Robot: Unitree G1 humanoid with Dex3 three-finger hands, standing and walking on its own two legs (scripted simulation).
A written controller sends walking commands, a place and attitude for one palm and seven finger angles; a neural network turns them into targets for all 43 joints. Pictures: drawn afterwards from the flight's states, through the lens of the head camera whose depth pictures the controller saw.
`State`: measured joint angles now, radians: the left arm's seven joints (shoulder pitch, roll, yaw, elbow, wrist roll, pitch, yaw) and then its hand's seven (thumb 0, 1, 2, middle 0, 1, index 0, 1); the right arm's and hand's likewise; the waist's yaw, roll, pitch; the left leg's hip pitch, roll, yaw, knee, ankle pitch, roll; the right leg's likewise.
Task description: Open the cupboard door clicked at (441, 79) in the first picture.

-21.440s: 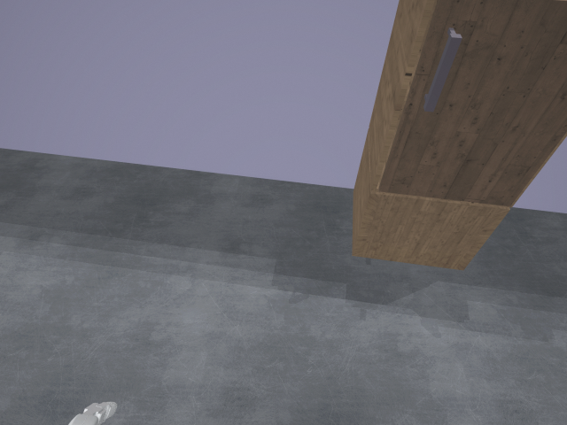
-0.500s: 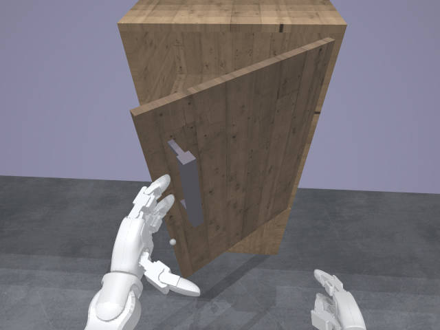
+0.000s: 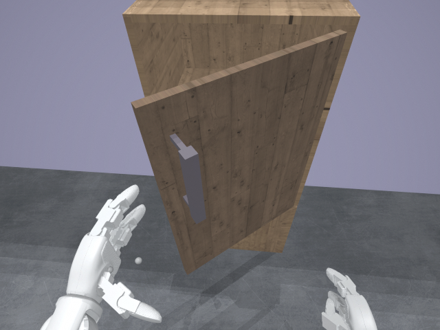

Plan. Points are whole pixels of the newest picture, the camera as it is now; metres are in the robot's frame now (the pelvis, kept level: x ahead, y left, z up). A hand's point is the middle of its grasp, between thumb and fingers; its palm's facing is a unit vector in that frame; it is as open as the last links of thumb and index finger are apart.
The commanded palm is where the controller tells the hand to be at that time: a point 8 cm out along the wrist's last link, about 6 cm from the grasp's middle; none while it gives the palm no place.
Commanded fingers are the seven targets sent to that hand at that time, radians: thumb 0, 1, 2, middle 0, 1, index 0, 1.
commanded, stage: draw the hand back to the body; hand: left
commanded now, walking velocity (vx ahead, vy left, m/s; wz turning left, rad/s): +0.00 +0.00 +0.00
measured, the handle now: (188, 181) +0.34 +0.08 +0.12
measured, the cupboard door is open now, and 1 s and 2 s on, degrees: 39 39 39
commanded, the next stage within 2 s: step back with the hand held close in 1.60 s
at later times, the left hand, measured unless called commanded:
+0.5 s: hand (92, 260) +0.19 +0.19 +0.13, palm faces -0.01 -1.00 -0.07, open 16.3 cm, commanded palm +0.16 +0.25 +0.15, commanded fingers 0.00 -0.32 0.38 -0.16 -0.30 -0.16 -0.30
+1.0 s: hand (38, 232) +0.21 +0.26 +0.17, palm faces +0.33 -0.87 -0.37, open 11.8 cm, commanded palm +0.16 +0.31 +0.18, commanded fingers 0.00 0.55 0.75 -0.19 -0.30 -0.19 -0.30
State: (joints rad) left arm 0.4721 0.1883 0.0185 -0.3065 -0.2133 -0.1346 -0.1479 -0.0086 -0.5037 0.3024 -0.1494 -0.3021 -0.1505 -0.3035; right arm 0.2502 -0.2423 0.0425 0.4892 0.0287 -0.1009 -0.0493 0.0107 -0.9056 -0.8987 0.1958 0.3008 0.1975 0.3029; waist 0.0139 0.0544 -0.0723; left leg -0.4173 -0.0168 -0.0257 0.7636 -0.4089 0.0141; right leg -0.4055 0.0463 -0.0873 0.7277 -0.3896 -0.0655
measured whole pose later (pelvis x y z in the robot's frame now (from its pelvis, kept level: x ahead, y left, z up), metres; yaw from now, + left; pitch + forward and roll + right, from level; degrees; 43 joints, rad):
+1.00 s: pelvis +0.01 +0.03 +0.03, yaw -1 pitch -3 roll -1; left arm 0.51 0.32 0.21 -0.45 -0.05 -0.06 0.12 0.00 0.21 0.61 -0.18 -0.30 -0.18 -0.30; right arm 0.22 -0.22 0.05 0.61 0.00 -0.11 -0.07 0.01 -0.90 -0.90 0.20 0.30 0.20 0.30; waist 0.05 0.06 0.00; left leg -0.13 -0.05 0.01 0.48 -0.29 0.06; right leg -0.13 0.02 -0.04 0.44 -0.27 -0.02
